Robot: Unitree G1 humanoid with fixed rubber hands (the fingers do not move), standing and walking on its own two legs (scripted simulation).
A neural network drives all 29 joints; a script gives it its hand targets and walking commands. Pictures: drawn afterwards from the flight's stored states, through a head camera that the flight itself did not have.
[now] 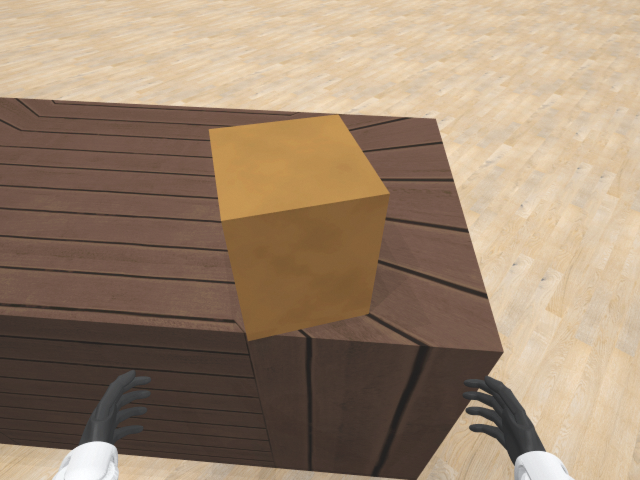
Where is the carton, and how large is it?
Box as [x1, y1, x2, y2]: [209, 114, 389, 340]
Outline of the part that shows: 337,114 209,129 221,222 248,340 368,313 389,193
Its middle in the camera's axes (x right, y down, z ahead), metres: -0.04 -0.02 +0.60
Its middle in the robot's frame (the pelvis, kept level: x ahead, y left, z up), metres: +0.47 +0.04 +0.07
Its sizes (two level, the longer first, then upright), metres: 0.210 0.200 0.250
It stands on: a pedestal, 0.72 m high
